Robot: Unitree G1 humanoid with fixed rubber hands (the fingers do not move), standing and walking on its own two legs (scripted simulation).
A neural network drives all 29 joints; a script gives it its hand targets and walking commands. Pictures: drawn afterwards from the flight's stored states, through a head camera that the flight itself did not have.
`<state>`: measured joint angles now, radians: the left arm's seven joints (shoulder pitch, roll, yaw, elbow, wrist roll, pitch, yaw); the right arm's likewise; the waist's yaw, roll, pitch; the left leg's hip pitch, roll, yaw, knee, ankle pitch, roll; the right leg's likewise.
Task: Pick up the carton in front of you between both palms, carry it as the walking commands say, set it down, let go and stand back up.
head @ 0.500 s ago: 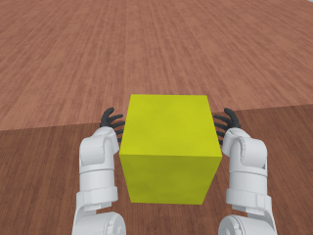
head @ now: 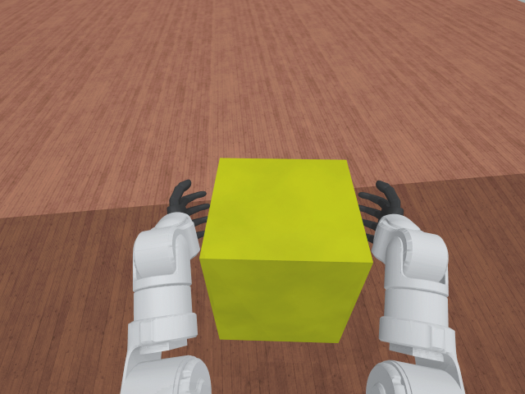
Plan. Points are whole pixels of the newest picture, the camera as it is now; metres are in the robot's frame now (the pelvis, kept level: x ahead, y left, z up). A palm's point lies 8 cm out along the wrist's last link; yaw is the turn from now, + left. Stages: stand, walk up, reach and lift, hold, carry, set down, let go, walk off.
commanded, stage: carry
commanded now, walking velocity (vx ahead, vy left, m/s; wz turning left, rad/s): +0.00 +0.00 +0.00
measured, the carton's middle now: (280, 253) +0.34 +0.00 +0.03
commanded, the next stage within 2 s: none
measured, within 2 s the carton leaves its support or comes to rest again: neither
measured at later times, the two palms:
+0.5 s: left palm (180, 227) +0.32 +0.15 +0.12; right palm (387, 229) +0.32 -0.15 +0.11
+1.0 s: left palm (178, 218) +0.33 +0.16 +0.12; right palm (385, 218) +0.33 -0.15 +0.12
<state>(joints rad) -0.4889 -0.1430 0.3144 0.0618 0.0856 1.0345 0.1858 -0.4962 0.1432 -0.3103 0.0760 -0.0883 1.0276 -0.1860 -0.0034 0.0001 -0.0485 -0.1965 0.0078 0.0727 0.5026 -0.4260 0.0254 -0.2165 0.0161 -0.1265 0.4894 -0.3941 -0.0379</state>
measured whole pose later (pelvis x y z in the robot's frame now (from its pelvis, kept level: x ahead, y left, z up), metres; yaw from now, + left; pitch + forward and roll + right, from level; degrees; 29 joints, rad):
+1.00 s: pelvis +0.01 +0.00 +0.00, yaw +0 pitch +0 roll +0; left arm -0.49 -0.15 0.30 0.03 0.07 1.05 0.20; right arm -0.49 0.13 -0.31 0.04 -0.06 1.04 -0.19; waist 0.00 0.00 -0.08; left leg -0.22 0.02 0.08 0.57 -0.50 0.06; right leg -0.22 0.02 -0.14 0.52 -0.44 -0.05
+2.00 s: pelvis +0.53 +0.04 +0.06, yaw -2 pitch +4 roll -1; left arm -0.57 -0.12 0.33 -0.19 0.06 1.11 0.22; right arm -0.61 0.13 -0.27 -0.15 0.01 1.12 -0.22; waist -0.07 0.01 -0.04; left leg -0.10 -0.01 0.12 0.39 -0.51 0.07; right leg -0.72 -0.04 -0.14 0.76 -0.29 -0.06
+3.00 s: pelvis +1.15 +0.00 +0.15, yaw -1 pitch +4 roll +0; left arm -0.56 -0.15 0.29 -0.09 0.02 1.15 0.23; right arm -0.58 0.12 -0.35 -0.06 -0.06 1.13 -0.21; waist 0.09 0.00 -0.07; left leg -0.59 0.00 0.03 1.24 -0.42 0.04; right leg -0.39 -0.01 -0.12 0.58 -0.27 -0.06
